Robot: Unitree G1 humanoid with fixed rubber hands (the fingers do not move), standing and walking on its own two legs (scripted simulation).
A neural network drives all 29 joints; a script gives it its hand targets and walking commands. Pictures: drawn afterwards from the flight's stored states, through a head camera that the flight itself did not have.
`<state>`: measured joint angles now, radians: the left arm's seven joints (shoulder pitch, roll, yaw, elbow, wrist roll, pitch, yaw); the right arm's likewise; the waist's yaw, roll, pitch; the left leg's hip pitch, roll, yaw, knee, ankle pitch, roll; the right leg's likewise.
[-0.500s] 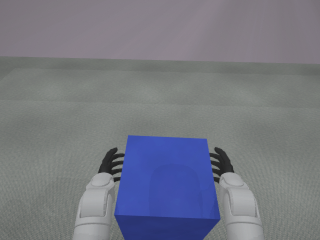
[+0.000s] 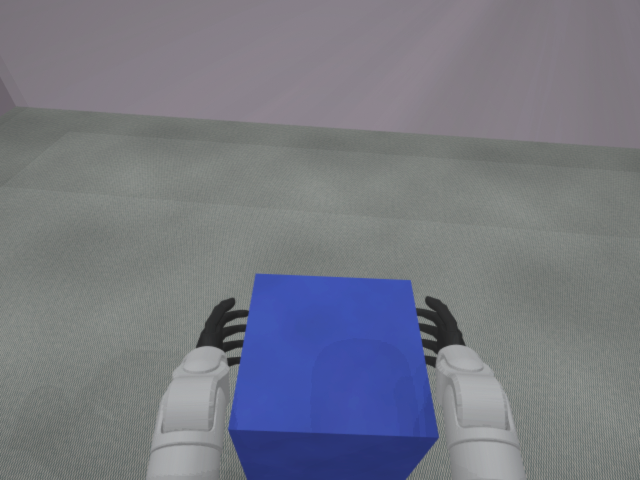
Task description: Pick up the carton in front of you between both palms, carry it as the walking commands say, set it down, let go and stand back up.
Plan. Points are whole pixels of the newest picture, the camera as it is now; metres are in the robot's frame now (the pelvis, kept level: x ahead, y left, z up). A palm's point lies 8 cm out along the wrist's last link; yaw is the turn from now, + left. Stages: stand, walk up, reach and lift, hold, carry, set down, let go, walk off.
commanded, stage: hold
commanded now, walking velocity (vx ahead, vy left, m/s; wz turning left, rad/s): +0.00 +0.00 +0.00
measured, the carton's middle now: (327, 388) +0.28 +0.00 -0.04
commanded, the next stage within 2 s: set down in 0.32 s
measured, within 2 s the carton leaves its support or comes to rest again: neither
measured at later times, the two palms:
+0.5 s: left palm (237, 358) +0.27 +0.12 +0.05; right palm (483, 369) +0.26 -0.18 +0.05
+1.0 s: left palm (252, 386) +0.34 +0.13 -0.16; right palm (429, 401) +0.31 -0.17 -0.15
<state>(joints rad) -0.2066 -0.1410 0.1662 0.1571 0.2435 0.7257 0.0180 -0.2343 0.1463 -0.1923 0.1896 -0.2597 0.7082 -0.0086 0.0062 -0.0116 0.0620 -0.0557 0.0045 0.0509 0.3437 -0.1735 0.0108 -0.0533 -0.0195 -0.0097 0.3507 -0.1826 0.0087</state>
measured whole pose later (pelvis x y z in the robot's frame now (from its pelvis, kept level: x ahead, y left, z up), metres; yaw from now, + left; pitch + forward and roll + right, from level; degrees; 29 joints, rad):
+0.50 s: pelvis -0.04 -0.02 -0.01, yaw -3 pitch -11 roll +0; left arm -0.41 -0.19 0.39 0.41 0.38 0.67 -0.05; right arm -0.42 0.19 -0.39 0.43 -0.36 0.66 0.01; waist 0.01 0.00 0.05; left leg -0.09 -0.02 -0.07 0.48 -0.22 0.01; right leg -0.09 0.04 0.02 0.48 -0.21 -0.03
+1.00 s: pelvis -0.04 +0.00 -0.08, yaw -4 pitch +25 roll +0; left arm -0.52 -0.10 0.35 0.54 0.23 0.13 0.00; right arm -0.51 0.16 -0.39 0.52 -0.24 0.13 -0.04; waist 0.00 0.00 0.00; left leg -1.05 -0.05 -0.04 0.95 -0.34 0.01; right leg -1.06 0.04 0.05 0.93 -0.31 0.01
